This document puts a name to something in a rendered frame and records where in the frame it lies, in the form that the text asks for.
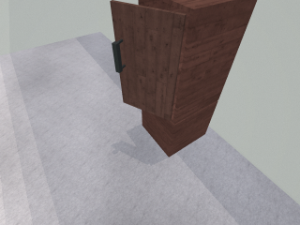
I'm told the handle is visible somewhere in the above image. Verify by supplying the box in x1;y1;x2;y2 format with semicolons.
112;39;126;73

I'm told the cupboard door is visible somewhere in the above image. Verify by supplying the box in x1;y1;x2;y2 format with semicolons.
110;0;187;121

